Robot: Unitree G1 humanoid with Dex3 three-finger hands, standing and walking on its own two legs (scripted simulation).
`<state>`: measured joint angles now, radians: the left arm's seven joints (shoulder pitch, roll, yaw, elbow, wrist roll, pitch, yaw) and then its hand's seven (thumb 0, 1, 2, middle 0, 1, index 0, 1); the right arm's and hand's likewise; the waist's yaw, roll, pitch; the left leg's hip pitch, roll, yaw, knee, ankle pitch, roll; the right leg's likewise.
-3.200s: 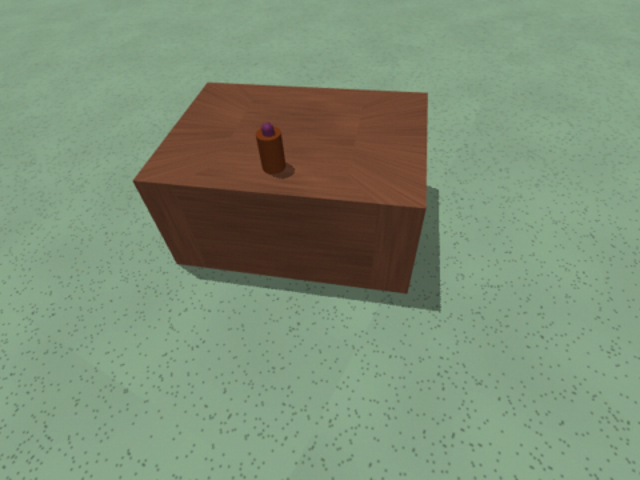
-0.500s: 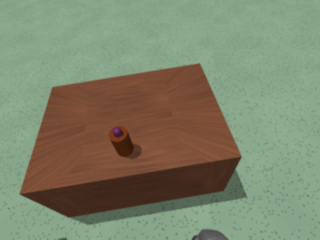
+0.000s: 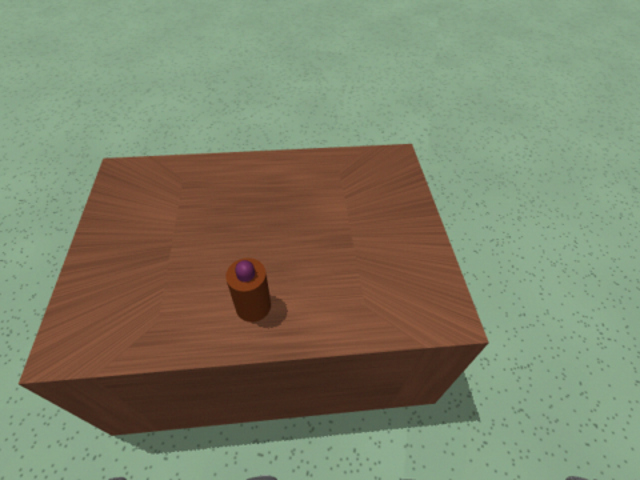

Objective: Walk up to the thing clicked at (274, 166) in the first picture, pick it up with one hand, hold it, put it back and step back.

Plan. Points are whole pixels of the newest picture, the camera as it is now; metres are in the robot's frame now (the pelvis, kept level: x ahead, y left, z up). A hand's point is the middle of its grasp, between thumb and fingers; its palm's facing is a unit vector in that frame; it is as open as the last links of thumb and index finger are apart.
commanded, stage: walk up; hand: left
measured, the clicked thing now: (248, 286) +0.50 +0.17 -0.22
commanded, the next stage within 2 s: stand in 1.10 s
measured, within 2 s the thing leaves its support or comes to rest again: neither
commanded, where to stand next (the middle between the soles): +0.05 -0.03 m, yaw +2 degrees
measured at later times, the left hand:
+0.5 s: hand out of the picture +0.09 +0.24 -0.13, palm faces +0.02 -0.95 -0.33, open 7.4 cm
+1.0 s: hand out of the picture +0.09 +0.25 -0.13, palm faces +0.03 -0.95 -0.32, open 7.4 cm
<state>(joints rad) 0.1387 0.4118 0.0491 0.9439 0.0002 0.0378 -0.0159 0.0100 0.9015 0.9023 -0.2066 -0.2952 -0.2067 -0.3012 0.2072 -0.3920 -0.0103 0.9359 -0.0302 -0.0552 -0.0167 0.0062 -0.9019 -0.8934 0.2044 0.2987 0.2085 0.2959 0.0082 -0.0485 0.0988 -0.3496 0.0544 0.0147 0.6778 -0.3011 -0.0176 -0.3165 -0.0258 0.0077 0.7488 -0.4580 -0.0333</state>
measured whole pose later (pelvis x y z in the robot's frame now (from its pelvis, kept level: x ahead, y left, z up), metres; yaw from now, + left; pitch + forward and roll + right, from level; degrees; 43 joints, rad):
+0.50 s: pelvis +0.00 -0.01 +0.02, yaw +1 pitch -3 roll +0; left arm 0.07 0.34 0.02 1.11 0.01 0.01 -0.02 0.01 0.90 0.90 -0.21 -0.30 -0.21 -0.30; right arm 0.11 -0.36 0.02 1.11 -0.01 -0.03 0.01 0.01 -0.90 -0.89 0.20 0.30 0.21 0.30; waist 0.00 0.01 0.06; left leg -0.22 0.05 -0.01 0.44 -0.17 -0.04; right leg -0.14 -0.03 -0.03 0.44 -0.25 0.02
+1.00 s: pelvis +0.01 -0.01 +0.02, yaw +2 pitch -2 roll +0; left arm 0.06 0.35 0.03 1.15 0.01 0.01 -0.02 0.01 0.90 0.90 -0.21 -0.30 -0.21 -0.30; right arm 0.08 -0.35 0.01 1.13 -0.02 -0.03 0.00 0.01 -0.90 -0.89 0.20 0.30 0.21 0.30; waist 0.00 0.00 0.05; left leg -0.18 0.04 -0.01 0.37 -0.15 -0.03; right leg -0.10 -0.04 -0.03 0.35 -0.22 0.03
